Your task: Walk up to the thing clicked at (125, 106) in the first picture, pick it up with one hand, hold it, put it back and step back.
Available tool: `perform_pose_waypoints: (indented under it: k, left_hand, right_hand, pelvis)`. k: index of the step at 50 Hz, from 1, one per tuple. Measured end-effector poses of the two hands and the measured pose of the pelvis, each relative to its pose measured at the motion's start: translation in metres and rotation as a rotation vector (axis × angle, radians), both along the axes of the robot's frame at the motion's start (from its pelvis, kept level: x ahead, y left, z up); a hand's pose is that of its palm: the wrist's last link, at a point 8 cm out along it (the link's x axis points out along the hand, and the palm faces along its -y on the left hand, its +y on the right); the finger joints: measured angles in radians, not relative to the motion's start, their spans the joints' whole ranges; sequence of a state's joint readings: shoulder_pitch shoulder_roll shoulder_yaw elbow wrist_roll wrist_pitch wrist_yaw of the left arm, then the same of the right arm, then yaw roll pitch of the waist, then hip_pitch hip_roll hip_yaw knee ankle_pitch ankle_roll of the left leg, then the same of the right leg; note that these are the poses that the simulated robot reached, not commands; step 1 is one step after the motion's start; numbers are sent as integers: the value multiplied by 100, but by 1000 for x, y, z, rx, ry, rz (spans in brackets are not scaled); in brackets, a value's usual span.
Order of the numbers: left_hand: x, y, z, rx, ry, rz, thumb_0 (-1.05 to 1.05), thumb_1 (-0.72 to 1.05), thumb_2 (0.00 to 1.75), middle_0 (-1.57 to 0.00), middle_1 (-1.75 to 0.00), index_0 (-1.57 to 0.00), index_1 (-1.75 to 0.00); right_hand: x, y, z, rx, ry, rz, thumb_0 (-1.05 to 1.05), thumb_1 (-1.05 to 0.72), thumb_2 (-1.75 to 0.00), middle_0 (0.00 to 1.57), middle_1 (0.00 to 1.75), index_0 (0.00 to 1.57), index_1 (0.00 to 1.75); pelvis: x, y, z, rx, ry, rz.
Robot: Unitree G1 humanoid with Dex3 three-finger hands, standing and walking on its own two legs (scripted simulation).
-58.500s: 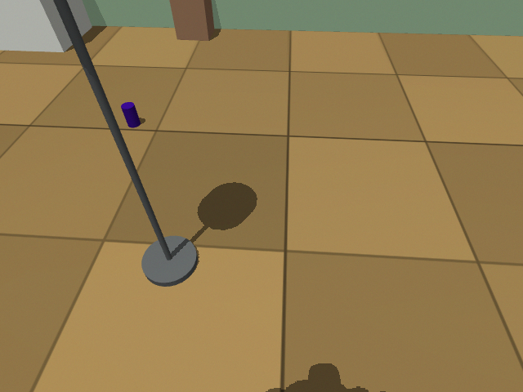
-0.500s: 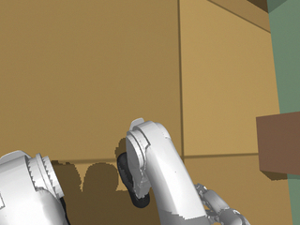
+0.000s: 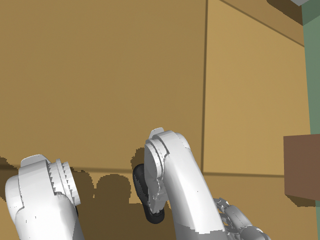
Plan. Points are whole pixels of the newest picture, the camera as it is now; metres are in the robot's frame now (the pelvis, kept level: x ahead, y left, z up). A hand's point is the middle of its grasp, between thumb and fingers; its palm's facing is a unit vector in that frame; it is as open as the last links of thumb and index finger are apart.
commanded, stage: settle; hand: left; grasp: from above
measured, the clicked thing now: out of the picture +0.47 +0.41 -0.24
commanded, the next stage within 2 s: lift in 0.44 s
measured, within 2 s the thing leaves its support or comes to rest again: neither
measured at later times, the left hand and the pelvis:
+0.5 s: hand out of the picture +0.44 +0.40 -0.11, palm faces -0.48 -0.14 -0.87, open 11.2 cm; pelvis -0.01 +0.00 +0.04, yaw +3 degrees
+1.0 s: hand out of the picture +0.41 +0.39 -0.02, palm faces -0.48 -0.18 -0.86, open 11.1 cm; pelvis +0.00 +0.00 +0.09, yaw +7 degrees
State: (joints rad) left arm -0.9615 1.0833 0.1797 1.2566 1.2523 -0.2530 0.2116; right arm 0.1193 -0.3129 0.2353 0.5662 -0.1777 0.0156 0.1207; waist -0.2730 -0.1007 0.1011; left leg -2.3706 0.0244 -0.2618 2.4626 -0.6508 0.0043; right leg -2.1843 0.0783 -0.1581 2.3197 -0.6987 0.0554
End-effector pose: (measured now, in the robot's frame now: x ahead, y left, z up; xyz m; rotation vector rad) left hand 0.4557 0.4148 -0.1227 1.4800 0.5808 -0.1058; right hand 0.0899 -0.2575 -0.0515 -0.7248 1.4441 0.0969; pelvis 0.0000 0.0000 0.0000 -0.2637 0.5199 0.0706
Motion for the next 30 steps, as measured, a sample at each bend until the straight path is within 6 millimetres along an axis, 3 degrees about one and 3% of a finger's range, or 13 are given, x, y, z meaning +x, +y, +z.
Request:
perform_pose_waypoints:
  k: [13, 20, 30]
  left_hand:
    - [-2, 3, 58, 11, 53, 40, 3, -17, 82, -59, -110, -41, -100]
    - [-6, -4, 71, -26, 95, 8, 2, -18, 84, -59, -110, -41, -100]
    - [-5, -9, 77, -24, 26, -33, 1, -21, 90, -58, -112, -40, -102]
  right_hand:
    - [29, 3, 12, 38, -77, -37, 0, -91, -90, 20, 29, 20, 30]
    - [14, 6, 15, 49, -54, -66, 0, -91, -90, 20, 29, 20, 30]
    - [-13, 2, 14, 32, -10, -122, 0, -92, -90, 20, 29, 20, 30]
  pelvis:
    - [-1, 3, 28, 17, 54, 25]
    - [-5, 4, 37, 26, 53, 32]
    - [-9, 1, 34, 40, 53, 39]
